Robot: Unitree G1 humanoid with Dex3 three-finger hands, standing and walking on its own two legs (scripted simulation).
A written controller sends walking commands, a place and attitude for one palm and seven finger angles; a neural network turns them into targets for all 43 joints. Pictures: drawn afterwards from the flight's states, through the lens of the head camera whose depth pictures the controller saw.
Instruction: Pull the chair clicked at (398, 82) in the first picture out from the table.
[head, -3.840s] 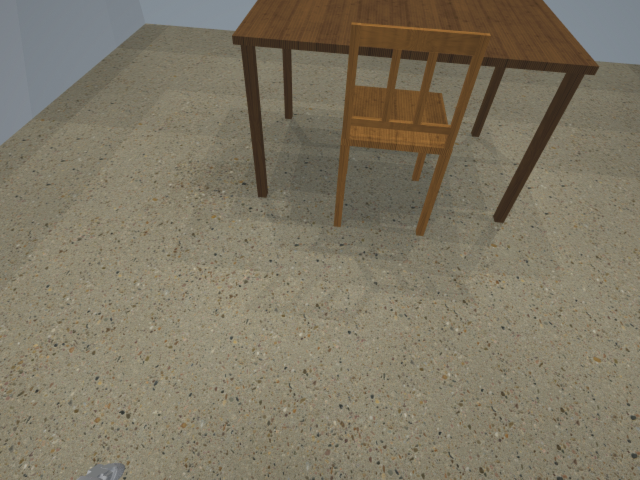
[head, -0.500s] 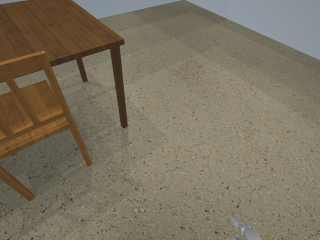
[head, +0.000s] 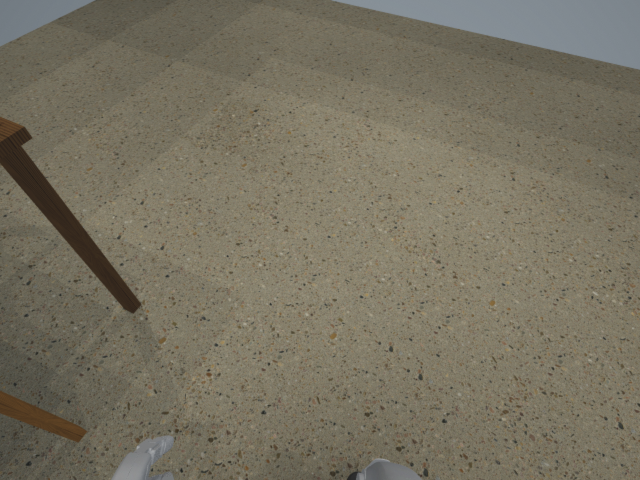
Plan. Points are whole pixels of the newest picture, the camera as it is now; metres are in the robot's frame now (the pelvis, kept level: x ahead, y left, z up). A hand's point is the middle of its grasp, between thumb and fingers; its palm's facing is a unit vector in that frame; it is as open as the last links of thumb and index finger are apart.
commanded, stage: turn to face it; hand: left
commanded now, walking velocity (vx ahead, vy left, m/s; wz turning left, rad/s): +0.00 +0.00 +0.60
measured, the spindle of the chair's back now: out of the picture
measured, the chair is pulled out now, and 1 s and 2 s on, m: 0.00 0.00 0.00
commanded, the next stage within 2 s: take the last steps up to it in 1.82 s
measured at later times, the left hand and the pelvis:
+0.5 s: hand out of the picture +0.07 +0.24 -0.17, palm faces +0.26 -0.95 -0.18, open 7.4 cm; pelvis +0.04 +0.03 +0.01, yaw +14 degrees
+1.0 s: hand out of the picture +0.02 +0.18 -0.12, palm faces +0.51 -0.81 -0.28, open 7.4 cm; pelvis +0.04 -0.04 +0.02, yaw +32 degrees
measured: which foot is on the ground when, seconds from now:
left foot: down 0.00-0.00, up 0.02-0.36, down 0.38-0.86, up 0.88-1.00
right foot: down 0.00-0.38, up 0.40-0.84, down 0.86-1.00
